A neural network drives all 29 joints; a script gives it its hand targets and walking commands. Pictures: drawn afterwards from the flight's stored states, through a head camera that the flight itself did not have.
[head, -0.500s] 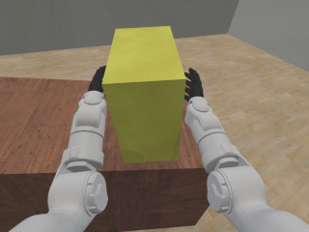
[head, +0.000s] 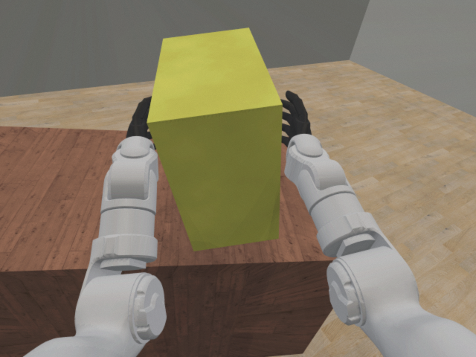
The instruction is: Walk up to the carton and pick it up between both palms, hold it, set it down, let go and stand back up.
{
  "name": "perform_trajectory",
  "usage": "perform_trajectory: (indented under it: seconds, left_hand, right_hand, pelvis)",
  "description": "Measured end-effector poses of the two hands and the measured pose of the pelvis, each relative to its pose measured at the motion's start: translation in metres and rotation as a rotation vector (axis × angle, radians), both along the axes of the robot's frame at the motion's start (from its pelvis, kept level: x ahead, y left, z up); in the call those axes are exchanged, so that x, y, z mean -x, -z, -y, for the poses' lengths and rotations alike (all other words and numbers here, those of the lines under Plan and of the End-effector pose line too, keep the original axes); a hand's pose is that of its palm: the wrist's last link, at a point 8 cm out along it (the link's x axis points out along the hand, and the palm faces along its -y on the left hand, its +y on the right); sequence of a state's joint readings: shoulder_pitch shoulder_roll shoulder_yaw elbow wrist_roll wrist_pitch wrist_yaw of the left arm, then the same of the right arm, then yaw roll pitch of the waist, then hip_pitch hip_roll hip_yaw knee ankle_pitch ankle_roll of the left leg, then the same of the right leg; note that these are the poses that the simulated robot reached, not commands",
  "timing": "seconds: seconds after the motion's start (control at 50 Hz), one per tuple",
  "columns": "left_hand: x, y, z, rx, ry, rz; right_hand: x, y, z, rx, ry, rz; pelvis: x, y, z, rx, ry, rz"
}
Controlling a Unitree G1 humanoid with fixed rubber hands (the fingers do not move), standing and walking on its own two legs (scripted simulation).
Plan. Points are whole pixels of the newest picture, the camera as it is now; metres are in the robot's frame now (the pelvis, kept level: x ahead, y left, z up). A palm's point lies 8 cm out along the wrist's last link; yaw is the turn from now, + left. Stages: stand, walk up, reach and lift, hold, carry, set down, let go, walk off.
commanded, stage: reach and lift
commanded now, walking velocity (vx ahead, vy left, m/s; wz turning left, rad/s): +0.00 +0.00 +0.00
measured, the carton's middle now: (221, 139) +0.46 +0.01 +0.18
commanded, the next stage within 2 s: hold in 0.74 s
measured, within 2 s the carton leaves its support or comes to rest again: neither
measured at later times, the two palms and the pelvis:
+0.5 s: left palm (144, 136) +0.39 +0.13 +0.22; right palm (303, 130) +0.39 -0.12 +0.24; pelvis +0.01 +0.00 +0.00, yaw +0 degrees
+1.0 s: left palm (145, 125) +0.39 +0.13 +0.24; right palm (309, 119) +0.39 -0.13 +0.26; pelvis +0.02 -0.01 +0.00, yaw +0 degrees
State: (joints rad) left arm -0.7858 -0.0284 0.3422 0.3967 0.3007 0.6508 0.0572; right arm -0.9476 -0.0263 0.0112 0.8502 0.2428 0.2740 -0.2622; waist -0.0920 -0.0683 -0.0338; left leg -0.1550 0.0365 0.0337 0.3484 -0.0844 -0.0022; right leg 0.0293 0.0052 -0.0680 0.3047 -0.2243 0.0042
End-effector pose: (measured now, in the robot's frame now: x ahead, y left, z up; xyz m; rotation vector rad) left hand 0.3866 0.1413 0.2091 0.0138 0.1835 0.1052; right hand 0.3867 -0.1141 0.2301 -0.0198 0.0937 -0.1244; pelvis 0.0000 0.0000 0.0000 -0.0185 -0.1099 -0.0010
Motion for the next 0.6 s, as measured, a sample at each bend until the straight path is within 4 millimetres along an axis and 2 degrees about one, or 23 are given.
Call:
perform_trajectory:
  seconds: [0.6]
  left_hand:
    - [-0.001,-0.016,0.008,0.011,-0.006,-0.002]
  right_hand:
    - [-0.004,-0.017,0.008,-0.011,-0.005,-0.009]
  pelvis:
    - [-0.012,0.000,0.006,-0.007,-0.001,0.005]
